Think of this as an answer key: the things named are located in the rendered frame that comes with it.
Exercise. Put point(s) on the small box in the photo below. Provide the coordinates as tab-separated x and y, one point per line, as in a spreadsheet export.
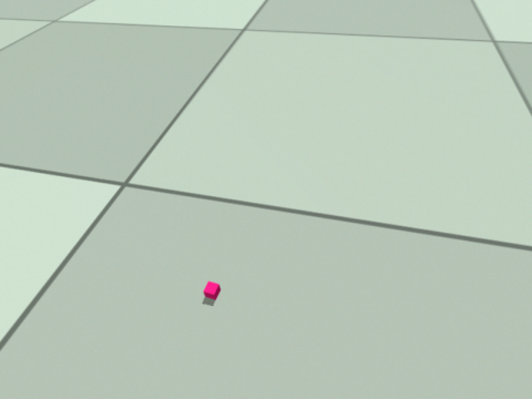
212	290

